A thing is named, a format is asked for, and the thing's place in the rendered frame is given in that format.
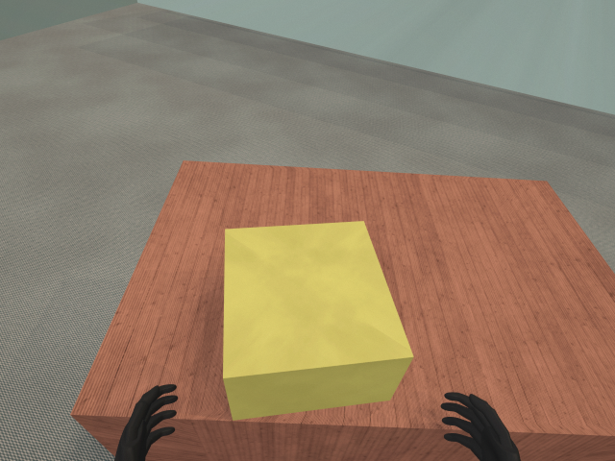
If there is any pedestal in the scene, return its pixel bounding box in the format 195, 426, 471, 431
70, 160, 615, 461

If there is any carton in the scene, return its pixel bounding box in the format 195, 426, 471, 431
223, 221, 414, 421

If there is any robot right hand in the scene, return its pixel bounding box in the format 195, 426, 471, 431
441, 392, 521, 461

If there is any robot left hand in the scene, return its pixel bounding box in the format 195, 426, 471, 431
114, 384, 178, 461

